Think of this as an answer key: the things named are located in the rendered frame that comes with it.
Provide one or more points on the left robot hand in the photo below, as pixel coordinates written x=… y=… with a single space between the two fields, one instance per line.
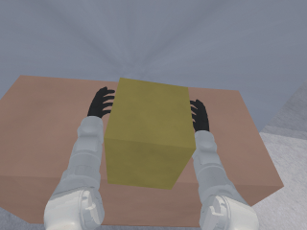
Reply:
x=97 y=105

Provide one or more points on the robot right forearm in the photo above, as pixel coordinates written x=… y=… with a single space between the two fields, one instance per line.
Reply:
x=209 y=169

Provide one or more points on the robot left forearm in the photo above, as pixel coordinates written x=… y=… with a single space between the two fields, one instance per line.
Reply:
x=85 y=159

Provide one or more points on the carton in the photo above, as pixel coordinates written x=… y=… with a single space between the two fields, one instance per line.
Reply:
x=149 y=136

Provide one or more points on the right robot upper arm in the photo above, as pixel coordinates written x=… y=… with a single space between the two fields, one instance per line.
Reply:
x=220 y=212

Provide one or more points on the left robot upper arm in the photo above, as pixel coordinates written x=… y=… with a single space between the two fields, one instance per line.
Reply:
x=76 y=209

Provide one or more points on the pedestal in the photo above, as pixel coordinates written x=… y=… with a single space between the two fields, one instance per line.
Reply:
x=39 y=121

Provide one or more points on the right robot hand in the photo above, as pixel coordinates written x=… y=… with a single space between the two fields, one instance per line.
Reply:
x=201 y=117

